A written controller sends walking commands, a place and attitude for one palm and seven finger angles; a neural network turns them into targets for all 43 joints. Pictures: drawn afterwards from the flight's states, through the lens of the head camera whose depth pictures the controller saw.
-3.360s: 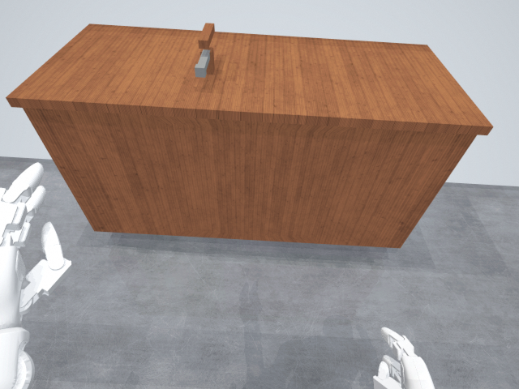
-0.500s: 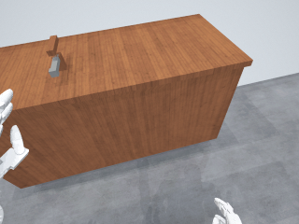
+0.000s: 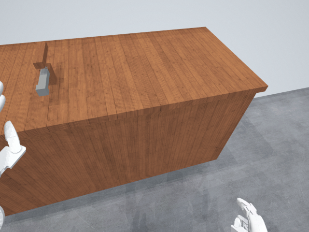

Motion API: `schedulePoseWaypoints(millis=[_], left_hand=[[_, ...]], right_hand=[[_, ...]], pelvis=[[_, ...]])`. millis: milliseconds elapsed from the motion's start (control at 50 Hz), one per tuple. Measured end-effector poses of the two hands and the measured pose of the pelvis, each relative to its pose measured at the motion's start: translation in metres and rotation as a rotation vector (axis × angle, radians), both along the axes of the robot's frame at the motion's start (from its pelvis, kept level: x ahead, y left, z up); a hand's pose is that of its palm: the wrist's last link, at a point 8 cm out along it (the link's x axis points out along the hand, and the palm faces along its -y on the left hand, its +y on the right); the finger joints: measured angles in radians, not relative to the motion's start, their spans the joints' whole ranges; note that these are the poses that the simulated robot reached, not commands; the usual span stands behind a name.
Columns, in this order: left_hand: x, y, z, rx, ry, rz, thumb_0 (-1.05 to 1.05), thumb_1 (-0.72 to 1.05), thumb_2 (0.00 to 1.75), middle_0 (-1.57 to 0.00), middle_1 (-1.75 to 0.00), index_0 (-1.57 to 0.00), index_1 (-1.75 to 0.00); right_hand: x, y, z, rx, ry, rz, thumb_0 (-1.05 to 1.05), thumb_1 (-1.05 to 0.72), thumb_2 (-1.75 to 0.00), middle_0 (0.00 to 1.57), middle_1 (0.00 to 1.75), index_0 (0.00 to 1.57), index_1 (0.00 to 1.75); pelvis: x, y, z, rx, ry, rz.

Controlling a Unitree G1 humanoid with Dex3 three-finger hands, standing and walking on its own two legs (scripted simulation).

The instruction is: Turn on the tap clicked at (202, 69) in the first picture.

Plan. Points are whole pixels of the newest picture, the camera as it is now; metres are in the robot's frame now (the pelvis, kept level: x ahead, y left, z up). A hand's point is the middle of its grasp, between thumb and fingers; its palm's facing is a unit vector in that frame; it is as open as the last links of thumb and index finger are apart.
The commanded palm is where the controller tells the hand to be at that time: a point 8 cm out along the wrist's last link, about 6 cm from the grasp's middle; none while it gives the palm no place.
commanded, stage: take the last steps up to it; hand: left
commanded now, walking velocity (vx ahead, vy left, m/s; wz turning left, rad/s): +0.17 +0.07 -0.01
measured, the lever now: (42, 90) +0.50 +0.39 +0.06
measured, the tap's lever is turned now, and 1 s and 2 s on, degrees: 0 0 0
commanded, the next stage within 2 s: come to a stop and stand still in 0.28 s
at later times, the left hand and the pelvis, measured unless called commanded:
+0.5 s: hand (54, 126) +0.28 +0.23 +0.17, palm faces +0.42 -0.82 -0.40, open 7.4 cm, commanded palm +0.21 +0.27 +0.19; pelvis +0.05 -0.01 +0.01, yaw +0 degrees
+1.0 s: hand (22, 113) +0.29 +0.29 +0.19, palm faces +0.36 -0.89 -0.30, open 7.4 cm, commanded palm +0.23 +0.33 +0.19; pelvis +0.05 +0.07 +0.01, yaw -4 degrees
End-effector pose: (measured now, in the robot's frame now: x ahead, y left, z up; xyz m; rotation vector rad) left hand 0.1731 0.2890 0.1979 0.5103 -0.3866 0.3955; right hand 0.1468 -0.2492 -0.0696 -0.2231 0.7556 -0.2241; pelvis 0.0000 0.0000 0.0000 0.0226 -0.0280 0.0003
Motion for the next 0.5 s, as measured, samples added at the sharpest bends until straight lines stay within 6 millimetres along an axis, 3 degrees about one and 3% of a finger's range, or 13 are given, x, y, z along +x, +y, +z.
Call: schedulePoseWaypoints(millis=[60, 120, 220, 300, 380, 440, 500], left_hand=[[0.018, 0.008, -0.007, -0.052, 0.013, -0.002, 0.02, 0.89, 0.90, -0.21, -0.30, -0.21, -0.30], [0.025, 0.002, 0.001, -0.060, 0.002, -0.046, 0.02, 0.89, 0.90, -0.21, -0.30, -0.21, -0.30], [0.024, -0.007, 0.023, 0.012, -0.002, -0.095, 0.02, 0.89, 0.90, -0.21, -0.30, -0.21, -0.30], [0.029, 0.001, 0.027, 0.059, 0.046, -0.030, 0.02, 0.89, 0.90, -0.22, -0.30, -0.22, -0.30], [0.040, 0.003, 0.012, 0.036, 0.108, 0.059, 0.02, 0.89, 0.90, -0.21, -0.30, -0.21, -0.30], [0.051, -0.009, -0.003, -0.013, 0.138, 0.074, 0.02, 0.89, 0.90, -0.21, -0.30, -0.21, -0.30], [0.063, -0.026, -0.012, -0.072, 0.145, 0.029, 0.02, 0.89, 0.90, -0.21, -0.30, -0.21, -0.30]], right_hand=[[0.013, 0.031, 0.002, 0.045, -0.010, 0.039, 0.01, -0.90, -0.90, 0.20, 0.30, 0.20, 0.30], [0.022, 0.055, 0.005, 0.088, -0.019, 0.077, 0.01, -0.90, -0.90, 0.20, 0.30, 0.20, 0.30], [0.032, 0.074, 0.004, 0.128, -0.014, 0.109, 0.01, -0.90, -0.90, 0.21, 0.30, 0.21, 0.30], [0.039, 0.069, -0.004, 0.141, 0.009, 0.105, 0.01, -0.90, -0.90, 0.21, 0.30, 0.21, 0.30], [0.047, 0.050, -0.016, 0.141, 0.020, 0.091, 0.01, -0.90, -0.90, 0.21, 0.30, 0.21, 0.30], [0.054, 0.030, -0.025, 0.121, 0.029, 0.081, 0.01, -0.90, -0.90, 0.21, 0.30, 0.21, 0.30], [0.058, 0.011, -0.021, 0.088, 0.042, 0.069, 0.01, -0.90, -0.90, 0.21, 0.30, 0.21, 0.30]], pelvis=[[0.007, 0.006, 0.004, -0.021, 0.000, 0.009], [0.013, 0.010, 0.009, -0.034, 0.008, 0.004], [0.024, 0.014, 0.015, -0.045, 0.021, -0.001], [0.035, 0.012, 0.016, -0.043, 0.027, -0.001], [0.045, 0.002, 0.010, -0.021, 0.028, -0.003], [0.051, -0.004, 0.005, -0.030, 0.017, 0.001], [0.055, -0.009, 0.007, -0.015, 0.010, -0.001]])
